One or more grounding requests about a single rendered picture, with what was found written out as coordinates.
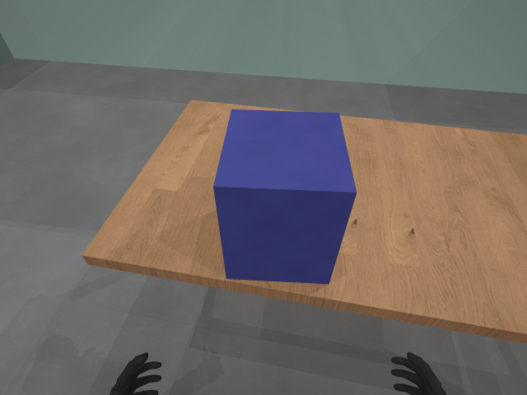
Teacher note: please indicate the carton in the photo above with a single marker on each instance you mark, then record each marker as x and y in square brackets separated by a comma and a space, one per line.
[284, 191]

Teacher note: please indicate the left robot hand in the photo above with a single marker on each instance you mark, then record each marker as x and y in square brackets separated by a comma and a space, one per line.
[128, 382]

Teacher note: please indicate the right robot hand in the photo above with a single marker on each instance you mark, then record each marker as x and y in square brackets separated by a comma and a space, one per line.
[427, 382]

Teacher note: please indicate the table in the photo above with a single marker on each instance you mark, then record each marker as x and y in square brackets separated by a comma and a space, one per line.
[437, 235]

